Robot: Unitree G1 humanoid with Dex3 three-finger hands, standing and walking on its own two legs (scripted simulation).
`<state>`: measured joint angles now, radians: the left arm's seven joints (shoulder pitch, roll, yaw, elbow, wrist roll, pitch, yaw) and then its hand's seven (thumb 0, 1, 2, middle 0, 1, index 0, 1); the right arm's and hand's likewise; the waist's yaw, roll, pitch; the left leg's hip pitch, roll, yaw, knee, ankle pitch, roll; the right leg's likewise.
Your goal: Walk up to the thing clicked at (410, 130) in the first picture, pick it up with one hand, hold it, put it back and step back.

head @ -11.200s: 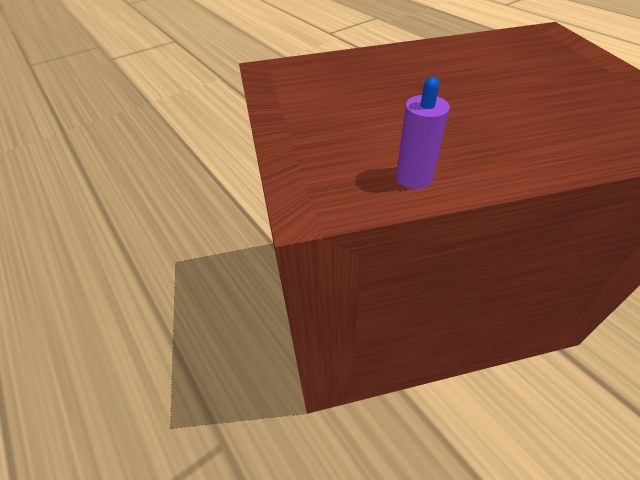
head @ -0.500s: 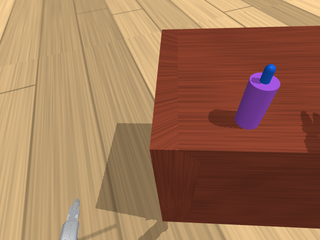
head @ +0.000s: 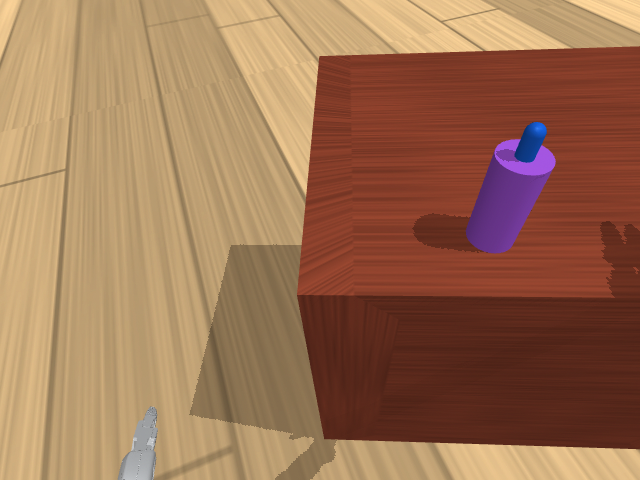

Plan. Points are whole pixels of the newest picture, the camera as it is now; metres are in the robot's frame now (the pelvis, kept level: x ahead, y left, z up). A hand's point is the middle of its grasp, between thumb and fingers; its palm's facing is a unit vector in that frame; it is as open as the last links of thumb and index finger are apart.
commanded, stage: go down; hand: right
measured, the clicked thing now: (510, 187) +0.44 -0.20 +0.13
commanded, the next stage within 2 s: approach in 0.02 s
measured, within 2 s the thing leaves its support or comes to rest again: neither
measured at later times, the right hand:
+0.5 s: hand (636, 212) +0.40 -0.33 +0.13, palm faces +0.07 +1.00 +0.01, open 17.6 cm
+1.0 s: hand (527, 213) +0.43 -0.23 +0.09, palm faces +0.10 +0.99 +0.03, open 17.7 cm
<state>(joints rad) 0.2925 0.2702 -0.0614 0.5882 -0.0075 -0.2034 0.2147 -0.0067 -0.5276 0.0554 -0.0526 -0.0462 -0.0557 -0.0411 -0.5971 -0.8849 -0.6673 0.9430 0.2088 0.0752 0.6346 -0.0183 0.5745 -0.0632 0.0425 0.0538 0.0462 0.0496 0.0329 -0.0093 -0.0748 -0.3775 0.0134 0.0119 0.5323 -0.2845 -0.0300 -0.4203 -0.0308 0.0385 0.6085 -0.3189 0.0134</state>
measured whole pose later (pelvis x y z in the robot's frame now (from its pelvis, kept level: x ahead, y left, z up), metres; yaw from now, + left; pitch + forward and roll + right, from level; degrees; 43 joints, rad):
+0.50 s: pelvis -0.01 +0.00 -0.01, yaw +1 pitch +10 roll +2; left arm 0.27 0.26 -0.06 0.59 0.02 -0.25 0.20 -0.01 -0.54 0.06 -0.06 -0.05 -0.06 -0.06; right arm -0.67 -0.74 -0.49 1.00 0.21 -0.04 0.56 -0.02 0.57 -0.05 0.05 0.05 0.05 0.04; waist 0.06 0.01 -0.06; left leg -0.47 0.02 0.00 0.59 -0.29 -0.04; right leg -0.50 -0.03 0.03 0.67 -0.33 0.01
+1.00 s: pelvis -0.01 +0.00 -0.02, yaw +2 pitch +12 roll +2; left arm 0.28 0.25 0.02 0.43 0.00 -0.16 0.09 -0.01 -0.54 0.05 -0.07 -0.05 -0.07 -0.05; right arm -0.66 -0.47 -0.42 0.95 0.16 -0.19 0.26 -0.02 0.60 -0.07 0.02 0.05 0.03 0.05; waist 0.09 -0.02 -0.12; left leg -0.58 0.00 -0.02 0.73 -0.35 -0.04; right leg -0.61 -0.04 0.02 0.79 -0.39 0.01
